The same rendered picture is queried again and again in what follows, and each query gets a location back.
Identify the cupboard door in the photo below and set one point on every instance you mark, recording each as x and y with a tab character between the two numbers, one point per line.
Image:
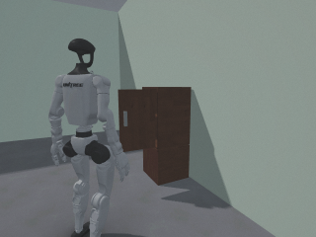
140	132

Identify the robot right upper arm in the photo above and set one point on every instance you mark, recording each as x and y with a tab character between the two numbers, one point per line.
102	85

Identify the left robot forearm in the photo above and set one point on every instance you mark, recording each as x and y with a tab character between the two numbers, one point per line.
56	128

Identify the handle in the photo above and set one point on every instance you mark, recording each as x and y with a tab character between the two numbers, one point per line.
125	118

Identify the left robot hand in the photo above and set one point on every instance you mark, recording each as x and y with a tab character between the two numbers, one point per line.
55	148

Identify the robot right thigh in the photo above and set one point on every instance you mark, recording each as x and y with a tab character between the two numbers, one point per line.
103	156

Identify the robot left upper arm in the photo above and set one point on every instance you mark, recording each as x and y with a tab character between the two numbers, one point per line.
55	108

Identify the right robot forearm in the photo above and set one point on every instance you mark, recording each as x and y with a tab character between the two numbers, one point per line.
111	133

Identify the left robot foot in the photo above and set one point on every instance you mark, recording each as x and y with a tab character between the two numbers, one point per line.
86	229

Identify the right robot hand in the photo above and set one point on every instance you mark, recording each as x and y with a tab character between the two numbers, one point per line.
121	163

